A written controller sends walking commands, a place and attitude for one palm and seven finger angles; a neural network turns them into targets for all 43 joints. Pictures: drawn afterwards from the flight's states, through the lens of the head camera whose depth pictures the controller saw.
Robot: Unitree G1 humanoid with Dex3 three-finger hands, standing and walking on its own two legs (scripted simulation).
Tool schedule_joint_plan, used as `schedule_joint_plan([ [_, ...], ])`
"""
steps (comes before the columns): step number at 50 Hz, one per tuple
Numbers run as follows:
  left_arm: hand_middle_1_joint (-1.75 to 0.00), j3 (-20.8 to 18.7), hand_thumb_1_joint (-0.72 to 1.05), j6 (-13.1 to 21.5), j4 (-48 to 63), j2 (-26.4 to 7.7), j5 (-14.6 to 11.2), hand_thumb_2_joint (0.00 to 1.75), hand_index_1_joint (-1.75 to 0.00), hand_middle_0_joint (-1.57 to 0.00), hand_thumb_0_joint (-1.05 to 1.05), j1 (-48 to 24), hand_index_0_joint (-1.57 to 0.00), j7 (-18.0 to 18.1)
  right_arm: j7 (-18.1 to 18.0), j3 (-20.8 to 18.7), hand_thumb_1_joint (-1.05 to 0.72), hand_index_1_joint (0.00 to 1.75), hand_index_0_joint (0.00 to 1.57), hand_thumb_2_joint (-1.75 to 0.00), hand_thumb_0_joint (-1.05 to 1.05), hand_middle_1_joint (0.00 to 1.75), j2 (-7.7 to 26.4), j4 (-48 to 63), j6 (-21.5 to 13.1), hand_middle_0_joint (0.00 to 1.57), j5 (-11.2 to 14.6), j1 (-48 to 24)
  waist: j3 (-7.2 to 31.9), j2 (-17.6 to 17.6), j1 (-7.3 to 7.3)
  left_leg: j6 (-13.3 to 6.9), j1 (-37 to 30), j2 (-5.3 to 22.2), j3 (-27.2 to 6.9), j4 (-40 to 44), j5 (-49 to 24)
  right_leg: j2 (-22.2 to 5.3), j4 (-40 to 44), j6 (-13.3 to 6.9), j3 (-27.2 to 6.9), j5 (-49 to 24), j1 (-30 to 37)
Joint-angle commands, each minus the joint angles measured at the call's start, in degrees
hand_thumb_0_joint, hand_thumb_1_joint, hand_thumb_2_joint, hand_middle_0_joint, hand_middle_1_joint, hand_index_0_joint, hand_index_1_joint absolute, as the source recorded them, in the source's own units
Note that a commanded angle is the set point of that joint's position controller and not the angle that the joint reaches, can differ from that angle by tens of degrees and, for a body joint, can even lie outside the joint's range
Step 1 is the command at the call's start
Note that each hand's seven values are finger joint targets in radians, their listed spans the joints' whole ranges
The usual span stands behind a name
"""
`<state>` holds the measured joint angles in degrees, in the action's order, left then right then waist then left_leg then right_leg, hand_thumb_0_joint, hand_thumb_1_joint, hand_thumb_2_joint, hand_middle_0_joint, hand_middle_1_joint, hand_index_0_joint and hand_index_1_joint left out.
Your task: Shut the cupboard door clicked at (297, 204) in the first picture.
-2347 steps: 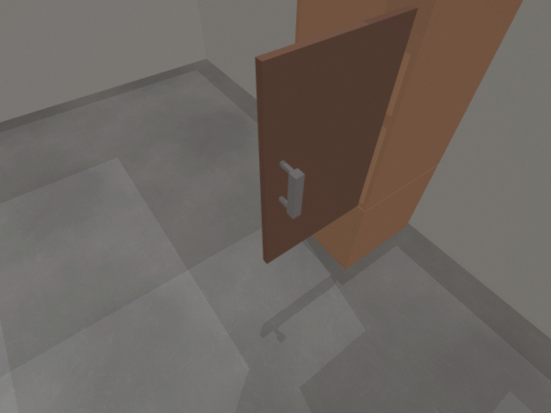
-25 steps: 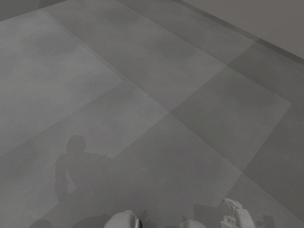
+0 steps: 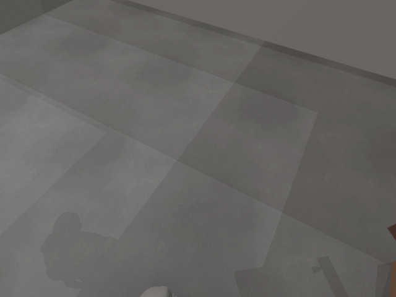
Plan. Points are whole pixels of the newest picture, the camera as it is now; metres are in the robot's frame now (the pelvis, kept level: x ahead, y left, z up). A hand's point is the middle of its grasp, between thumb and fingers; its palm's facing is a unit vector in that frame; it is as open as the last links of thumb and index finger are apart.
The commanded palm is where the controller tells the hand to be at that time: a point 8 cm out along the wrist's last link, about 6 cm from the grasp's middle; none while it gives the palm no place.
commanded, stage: turn to face it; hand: left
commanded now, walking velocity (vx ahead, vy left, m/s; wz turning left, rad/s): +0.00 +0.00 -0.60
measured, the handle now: out of the picture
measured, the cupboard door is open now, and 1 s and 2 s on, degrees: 42 42 42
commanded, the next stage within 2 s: none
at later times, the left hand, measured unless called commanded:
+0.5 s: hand (136, 262) +0.20 +0.16 -0.15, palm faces -0.32 -0.90 -0.28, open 7.3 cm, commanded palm none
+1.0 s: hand (147, 253) +0.23 +0.15 -0.16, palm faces -0.56 -0.81 -0.20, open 7.4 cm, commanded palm none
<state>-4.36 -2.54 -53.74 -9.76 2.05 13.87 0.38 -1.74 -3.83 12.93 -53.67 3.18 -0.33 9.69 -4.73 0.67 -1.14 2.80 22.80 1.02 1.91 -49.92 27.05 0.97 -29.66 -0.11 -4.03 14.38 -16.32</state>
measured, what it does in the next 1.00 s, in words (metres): steps on the spot, turning right: left foot, then right foot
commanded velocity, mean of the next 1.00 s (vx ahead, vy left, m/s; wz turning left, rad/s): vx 0.00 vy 0.00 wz -0.60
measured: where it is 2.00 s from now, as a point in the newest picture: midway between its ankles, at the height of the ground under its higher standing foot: outside the picture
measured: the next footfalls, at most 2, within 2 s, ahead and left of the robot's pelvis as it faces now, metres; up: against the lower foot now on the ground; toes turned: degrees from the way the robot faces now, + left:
left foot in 0.08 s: +0.06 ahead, +0.13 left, +0.00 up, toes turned -1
right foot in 0.44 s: +0.01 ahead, -0.12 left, +0.00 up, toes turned -22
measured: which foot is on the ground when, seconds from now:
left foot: up 0.00-0.06, down 0.08-0.44, up 0.46-0.74, down 0.76-1.00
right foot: down 0.00-0.08, up 0.10-0.42, down 0.44-0.76, up 0.78-1.00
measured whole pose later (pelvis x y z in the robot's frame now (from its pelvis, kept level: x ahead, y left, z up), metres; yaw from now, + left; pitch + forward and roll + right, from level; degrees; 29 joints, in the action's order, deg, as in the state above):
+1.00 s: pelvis +0.03 +0.03 +0.00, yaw -37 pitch +0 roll -3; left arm -5.5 -5.5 -50.7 -14.7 1.4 9.1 -2.9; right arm -1.3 -1.3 11.2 -50.2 1.2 -1.8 13.0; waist -5.7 0.2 -0.2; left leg 0.4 13.6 8.2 10.3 -29.9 16.0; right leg -1.2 -54.3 2.5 3.1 26.1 -24.7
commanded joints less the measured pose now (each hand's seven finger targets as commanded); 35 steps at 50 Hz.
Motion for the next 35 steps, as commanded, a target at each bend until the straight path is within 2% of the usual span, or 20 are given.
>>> schedule_joint_plan([
  [1, -0.3, -3.2, 0.9, 0.4, 4.5, -12.5, -0.6, 0.9, -0.3, -0.2, 0.0, -1.8, -0.2, 0.7, -0.6, 0.1, -0.9, 0.3, 0.2, -0.9, 0.0, 0.3, 2.9, 4.9, -2.3, 0.2, 0.2, 3.3, 8.2, 7.8, 1.75, -0.2, -5.8, -0.4, -0.9, 17.2, -8.2, -10.9, 2.9, -7.8, -14.6, -25.0, 4.9],
  [2, -0.3, -2.9, 0.9, 0.2, 5.1, -11.6, -1.0, 0.9, -0.3, -0.2, 0.0, -3.4, -0.2, 0.5, -0.8, 0.0, -0.9, 0.3, 0.2, -0.9, 0.0, 0.3, 4.0, 4.1, -2.9, 0.2, 0.1, 5.8, 8.5, 5.4, 3.14, -0.4, -14.0, 0.5, -0.9, 25.2, -14.4, -8.2, 0.5, -5.2, -13.2, -19.6, -1.3],
  [3, -0.3, -2.4, 0.9, -0.1, 6.2, -8.5, -1.4, 0.9, -0.3, -0.2, 0.0, -3.2, -0.2, 0.1, -0.9, -0.7, -0.9, 0.3, 0.2, -0.9, 0.0, 0.3, 8.1, 4.2, -3.4, 0.2, -0.5, 7.4, 9.4, -6.5, 3.41, -3.2, -20.4, 10.2, -11.0, 31.7, -16.3, -1.5, -6.2, -1.9, -7.5, -4.0, -9.7],
  [4, -0.3, -1.7, 0.9, -0.2, 7.7, -6.6, -1.5, 0.9, -0.3, -0.2, 0.0, -3.1, -0.2, -0.5, -1.0, -1.5, -0.9, 0.3, 0.2, -0.9, 0.0, 0.3, 13.1, 5.0, -3.3, 0.2, -1.2, 8.1, 7.5, -20.1, 3.41, -9.9, -19.8, 23.3, -22.0, 35.2, -21.8, 2.7, -18.7, 1.1, 1.3, 18.7, -16.0],
  [5, -0.3, -1.9, 0.9, -0.4, 7.7, -8.8, -0.8, 0.9, -0.3, -0.2, 0.0, -4.4, -0.2, -0.8, -0.9, -1.2, -0.9, 0.3, 0.2, -0.9, 0.0, 0.3, 12.7, 5.5, -3.1, 0.2, -1.6, 7.4, 5.8, -15.0, 3.85, -13.1, -14.1, 25.7, -22.6, 35.4, -19.3, 0.7, -28.4, 1.4, 0.7, 20.2, -14.6],
  [8, -0.3, -2.2, 0.9, -0.8, 6.9, -8.7, -0.7, 0.9, -0.3, -0.2, 0.0, -5.4, -0.2, -2.2, -1.1, -0.3, -0.9, 0.3, 0.2, -0.9, 0.0, 0.3, 10.3, 7.2, -3.1, 0.2, -1.7, 1.5, 2.3, -10.1, 0.85, -12.2, -12.2, 19.9, -11.0, 32.0, -30.3, -2.3, -34.7, 2.6, 2.7, 14.3, -15.8],
  [10, -0.3, -1.7, 0.9, -1.1, 7.3, -7.7, -0.9, 0.9, -0.3, -0.2, 0.0, -6.3, -0.2, -2.5, -1.2, -0.3, -0.9, 0.3, 0.2, -0.9, 0.0, 0.3, 10.0, 6.6, -3.1, 0.2, -1.8, 2.7, 4.0, -9.5, 1.42, -11.5, -15.4, 18.1, -5.6, 29.9, -35.7, -2.4, -30.4, 3.0, 4.5, 13.0, -14.0],
  [15, -0.3, -0.8, 0.9, -0.7, 9.0, -6.9, -0.9, 0.9, -0.3, -0.2, 0.0, -9.4, -0.2, -2.8, -0.6, -1.2, -0.9, 0.3, 0.2, -0.9, 0.0, 0.3, 11.2, 4.8, -2.8, 0.2, -1.6, 6.4, 6.2, -11.9, 3.52, -10.5, -19.4, 18.7, -0.1, 26.4, -41.5, -1.1, -16.9, 2.1, 8.5, 10.7, -8.5],
  [17, -0.3, -0.7, 0.9, -0.4, 9.2, -7.3, -0.9, 0.9, -0.3, -0.2, 0.0, -9.2, -0.2, -2.7, -0.2, -1.6, -0.9, 0.3, 0.2, -0.9, 0.0, 0.3, 11.8, 4.8, -2.7, 0.2, -1.5, 6.1, 6.5, -13.0, 3.47, -9.4, -18.9, 19.1, 1.1, 24.5, -42.2, -0.7, -11.7, 1.3, 9.3, 9.1, -5.2],
  [19, -0.3, -1.0, 0.9, 0.0, 8.4, -8.3, -0.8, 0.9, -0.3, -0.2, 0.0, -5.8, -0.2, -2.5, 0.1, -1.8, -0.9, 0.3, 0.2, -0.9, 0.0, 0.3, 12.0, 5.1, -2.5, 0.2, -1.2, 4.6, 6.7, -11.3, 1.24, -6.7, -15.3, 18.2, 3.5, 19.9, -37.9, -0.3, -1.7, 0.5, 10.0, 0.6, 2.3],
  [20, -0.3, -1.5, 0.9, 0.4, 7.3, -10.2, -0.7, 0.9, -0.3, -0.2, 0.0, -2.2, -0.2, -2.3, 0.4, -1.9, -0.9, 0.3, 0.2, -0.9, 0.0, 0.3, 11.8, 5.6, -2.4, 0.2, -0.8, 3.8, 7.5, -7.5, -0.78, -4.4, -10.1, 16.4, 5.6, 13.9, -31.7, -1.7, 4.5, -0.5, 8.4, -6.3, 9.9],
  [21, -0.3, -2.4, 0.9, 1.2, 6.4, -15.8, -0.2, 0.9, -0.3, -0.2, 0.0, 1.6, -0.2, -1.6, 0.8, -1.3, -0.9, 0.3, 0.2, -0.9, 0.0, 0.3, 8.3, 7.1, -2.2, 0.2, -0.3, 3.6, 9.8, 7.3, -2.43, -0.7, 1.2, 10.3, 10.0, 1.8, -14.1, -13.3, 8.9, -4.4, -5.3, -19.2, 19.9],
  [22, -0.3, -3.0, 0.9, 1.4, 5.6, -19.3, -0.6, 0.9, -0.3, -0.2, 0.0, 3.8, -0.2, -0.9, 0.6, -0.5, -0.9, 0.3, 0.2, -0.9, 0.0, 0.3, 6.1, 9.6, -1.8, 0.2, -0.3, 0.3, 7.9, 14.7, -3.65, 1.1, 10.9, 3.6, 6.4, -10.2, 10.7, -23.3, 9.4, -11.0, -17.3, -34.8, 18.1],
  [23, -0.3, -3.3, 0.9, 1.1, 5.7, -18.6, -0.9, 0.9, -0.3, -0.2, 0.0, 4.0, -0.2, 0.0, 0.0, -0.4, -0.9, 0.3, 0.2, -0.9, 0.0, 0.3, 6.8, 9.9, -0.9, 0.2, -0.4, -1.2, 7.6, 11.7, -3.91, 0.7, 11.7, 4.8, -0.3, -16.0, 8.7, -23.2, 9.5, -13.5, -17.9, -29.9, 14.1],
  [24, -0.3, -3.1, 0.9, 0.9, 6.5, -17.5, -0.6, 0.9, -0.3, -0.2, 0.0, 0.3, -0.2, 0.5, -0.2, -0.4, -0.9, 0.3, 0.2, -0.9, 0.0, 0.3, 6.5, 9.4, -1.0, 0.2, -0.3, -1.3, 6.8, 14.5, -2.29, 0.8, 14.3, 5.1, -2.3, -18.4, 6.3, -20.7, 9.7, -13.8, -17.9, -25.0, 13.6],
  [25, -0.3, -2.6, 0.9, 0.7, 7.7, -15.5, -0.6, 0.9, -0.3, -0.2, 0.0, -3.5, -0.2, 0.6, -0.2, -0.4, -0.9, 0.3, 0.2, -0.9, 0.0, 0.3, 7.3, 8.7, -1.1, 0.2, -0.4, -0.8, 5.3, 12.4, -0.71, 1.1, 13.6, 6.1, -2.9, -18.2, 2.5, -18.6, 9.4, -12.8, -14.1, -22.0, 11.2],
  [26, -0.3, -2.2, 0.9, 0.7, 8.6, -14.5, -0.6, 0.9, -0.3, -0.2, 0.0, -5.8, -0.2, 0.6, 0.1, -0.3, -0.9, 0.3, 0.2, -0.9, 0.0, 0.3, 7.1, 8.0, -1.1, 0.2, -0.5, 0.5, 6.1, 9.9, 0.66, 1.5, 10.7, 5.9, -2.2, -16.1, 0.1, -16.4, 8.3, -11.7, -10.8, -22.6, 9.2],
  [28, -0.3, -2.1, 0.9, 0.9, 8.9, -14.3, -0.4, 0.9, -0.3, -0.2, 0.0, -6.7, -0.2, 0.5, 0.4, -0.1, -0.9, 0.3, 0.2, -0.9, 0.0, 0.3, 5.8, 7.3, -1.1, 0.2, -0.4, 1.7, 7.2, 8.0, 1.42, 1.7, 5.8, 4.6, -0.6, -9.9, -1.6, -14.2, 7.2, -10.3, -8.5, -23.2, 6.6],
  [33, -0.3, -2.6, 0.9, 0.5, 8.5, -15.2, -0.1, 0.9, -0.3, -0.2, 0.0, -5.5, -0.2, -0.2, 0.4, -0.2, -0.9, 0.3, 0.2, -0.9, 0.0, 0.3, 5.2, 8.3, -1.4, 0.2, -0.2, 1.8, 6.0, 8.6, 0.86, 1.2, 0.2, 1.7, 0.5, 3.7, -2.5, -12.9, 7.4, -10.0, -13.4, -15.8, 2.3],
  [35, -0.3, -2.7, 0.9, 0.2, 9.0, -14.7, -0.4, 0.9, -0.3, -0.2, 0.0, -7.6, -0.2, -0.2, 0.1, -0.1, -0.9, 0.3, 0.2, -0.9, 0.0, 0.3, 5.2, 7.2, -2.1, 0.2, -0.1, 6.0, 7.3, 8.2, 3.11, 0.9, -6.0, 1.0, 0.4, 14.7, -7.9, -11.0, 4.4, -7.8, -13.8, -14.5, 0.1],
])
